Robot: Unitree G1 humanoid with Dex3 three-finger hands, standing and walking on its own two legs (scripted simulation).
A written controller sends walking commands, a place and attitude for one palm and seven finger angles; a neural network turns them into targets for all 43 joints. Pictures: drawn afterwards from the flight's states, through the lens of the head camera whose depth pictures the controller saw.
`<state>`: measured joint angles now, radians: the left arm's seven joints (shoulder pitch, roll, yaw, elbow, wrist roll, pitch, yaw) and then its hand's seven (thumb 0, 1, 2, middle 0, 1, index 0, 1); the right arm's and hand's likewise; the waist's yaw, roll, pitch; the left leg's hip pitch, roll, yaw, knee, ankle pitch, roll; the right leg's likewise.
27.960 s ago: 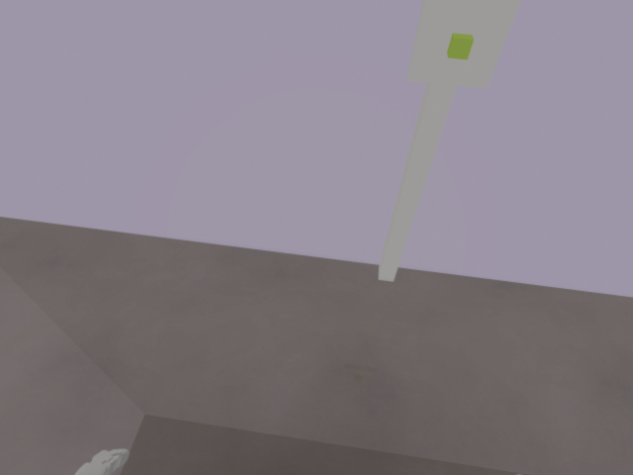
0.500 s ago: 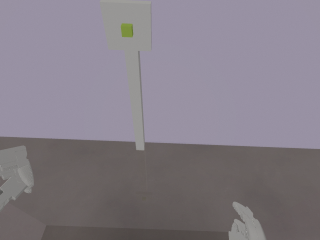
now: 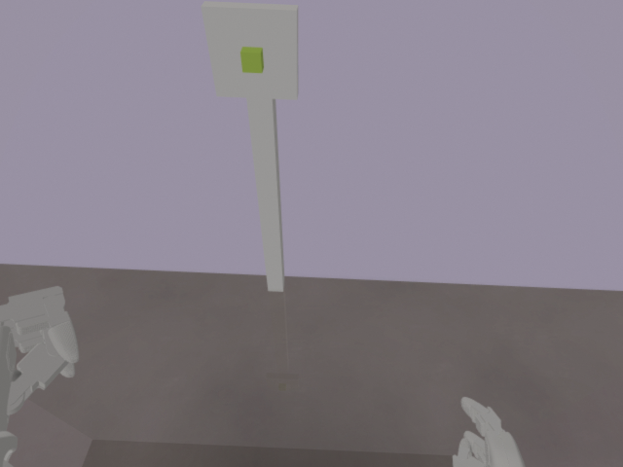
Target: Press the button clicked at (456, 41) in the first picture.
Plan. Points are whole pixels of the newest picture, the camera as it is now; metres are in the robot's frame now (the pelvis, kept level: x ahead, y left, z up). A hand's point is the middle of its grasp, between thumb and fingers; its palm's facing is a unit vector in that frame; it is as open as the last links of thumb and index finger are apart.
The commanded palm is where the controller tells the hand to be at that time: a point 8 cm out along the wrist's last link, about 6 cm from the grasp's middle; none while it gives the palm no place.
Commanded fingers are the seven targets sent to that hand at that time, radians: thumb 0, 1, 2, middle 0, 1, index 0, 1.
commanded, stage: let the arm hang, fingers relaxed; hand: left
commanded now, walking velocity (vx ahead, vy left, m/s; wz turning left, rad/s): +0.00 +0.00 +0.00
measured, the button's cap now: (252, 59) +0.82 +0.18 +0.14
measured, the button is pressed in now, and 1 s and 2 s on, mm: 0 0 0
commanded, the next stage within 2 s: stand and wait in 1.12 s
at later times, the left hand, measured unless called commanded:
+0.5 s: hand out of the picture +0.00 +0.20 -0.18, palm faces +0.02 -0.97 -0.23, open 4.5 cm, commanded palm none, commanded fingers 0.00 0.90 0.90 -0.38 -0.50 -0.38 -0.50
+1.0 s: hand out of the picture +0.08 +0.20 -0.16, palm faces +0.01 -0.96 -0.27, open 7.3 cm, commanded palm none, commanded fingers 0.00 0.90 0.90 -0.20 -0.30 -0.20 -0.30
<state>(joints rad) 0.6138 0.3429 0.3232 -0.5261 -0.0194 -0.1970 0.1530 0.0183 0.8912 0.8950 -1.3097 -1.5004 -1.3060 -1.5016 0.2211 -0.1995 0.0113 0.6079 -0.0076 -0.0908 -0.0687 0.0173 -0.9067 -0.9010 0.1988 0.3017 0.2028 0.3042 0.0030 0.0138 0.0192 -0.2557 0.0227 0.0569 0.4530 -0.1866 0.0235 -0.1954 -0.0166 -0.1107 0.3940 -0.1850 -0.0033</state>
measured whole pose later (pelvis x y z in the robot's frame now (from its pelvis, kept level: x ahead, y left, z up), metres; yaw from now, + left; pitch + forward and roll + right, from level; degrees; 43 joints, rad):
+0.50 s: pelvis -0.01 -0.01 -0.01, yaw +2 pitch -1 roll -1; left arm 0.28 0.25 0.01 1.01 0.02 0.03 0.00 0.02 0.91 0.89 -0.71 -0.89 -0.70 -0.88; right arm 0.29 -0.24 0.00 1.03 -0.02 0.04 0.00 0.01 -0.91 -0.90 0.20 0.30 0.20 0.30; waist 0.00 -0.02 0.08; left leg -0.30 0.02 0.02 0.51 -0.20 0.01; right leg -0.23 -0.02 -0.15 0.48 -0.23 -0.03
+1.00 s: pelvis +0.01 -0.01 +0.00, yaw +1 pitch -2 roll +0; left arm 0.14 0.24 0.02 1.12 0.01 -0.01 0.00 0.01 0.91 0.89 -0.21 -0.31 -0.21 -0.31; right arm 0.18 -0.24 -0.01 1.12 -0.02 0.00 -0.01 0.01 -0.91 -0.90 0.20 0.30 0.20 0.30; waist -0.01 0.02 0.04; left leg -0.18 0.01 0.05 0.37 -0.17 0.01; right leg -0.14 -0.02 -0.12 0.38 -0.21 -0.02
